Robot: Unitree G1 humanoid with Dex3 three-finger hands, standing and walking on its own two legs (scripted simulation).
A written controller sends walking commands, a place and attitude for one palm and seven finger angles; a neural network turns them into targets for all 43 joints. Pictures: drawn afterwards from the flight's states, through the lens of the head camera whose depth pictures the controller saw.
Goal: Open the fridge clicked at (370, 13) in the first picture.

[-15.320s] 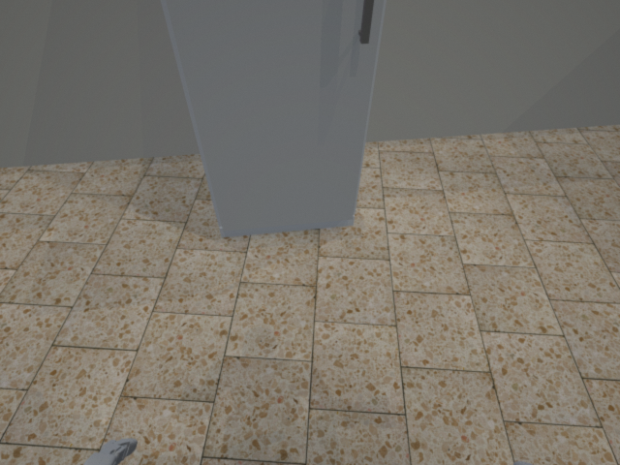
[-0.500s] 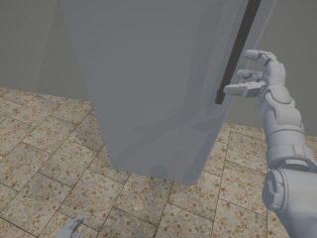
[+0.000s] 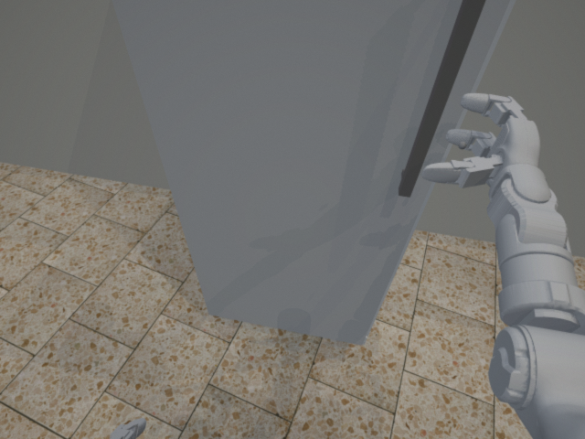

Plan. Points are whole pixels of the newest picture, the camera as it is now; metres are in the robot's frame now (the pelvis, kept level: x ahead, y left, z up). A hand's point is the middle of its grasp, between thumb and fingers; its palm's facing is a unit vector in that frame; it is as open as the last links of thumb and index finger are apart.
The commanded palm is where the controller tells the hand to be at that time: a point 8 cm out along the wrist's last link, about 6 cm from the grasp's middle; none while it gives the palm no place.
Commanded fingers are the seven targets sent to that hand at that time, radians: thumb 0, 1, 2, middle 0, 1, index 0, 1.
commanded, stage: move the hooked fingers beside the handle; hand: right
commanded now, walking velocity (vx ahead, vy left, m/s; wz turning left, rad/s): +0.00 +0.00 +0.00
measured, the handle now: (438, 87) +0.54 -0.14 +0.24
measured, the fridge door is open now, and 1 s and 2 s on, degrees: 0 0 0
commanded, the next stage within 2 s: feel for the door with the fingertips in 1.90 s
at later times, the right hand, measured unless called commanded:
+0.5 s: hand (473, 153) +0.46 -0.19 +0.19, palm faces +0.16 +0.99 +0.01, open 14.0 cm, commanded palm +0.42 -0.23 +0.20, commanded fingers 0.00 0.50 -0.30 0.30 1.20 0.30 1.20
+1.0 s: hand (458, 142) +0.46 -0.17 +0.20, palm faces +0.13 +0.99 +0.03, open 14.0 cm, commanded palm +0.43 -0.23 +0.20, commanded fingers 0.00 0.50 -0.30 0.30 1.20 0.30 1.20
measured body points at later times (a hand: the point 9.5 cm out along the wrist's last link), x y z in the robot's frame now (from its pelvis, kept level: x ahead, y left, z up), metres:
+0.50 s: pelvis +0.00 +0.00 +0.00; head +0.01 +0.01 +0.45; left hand +0.09 +0.27 -0.12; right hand +0.44 -0.24 +0.19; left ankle +0.01 +0.11 -0.74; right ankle -0.01 -0.11 -0.74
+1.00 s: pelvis +0.00 +0.00 +0.00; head +0.00 +0.01 +0.45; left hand +0.09 +0.25 -0.12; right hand +0.45 -0.22 +0.20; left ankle +0.01 +0.11 -0.74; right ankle -0.01 -0.11 -0.74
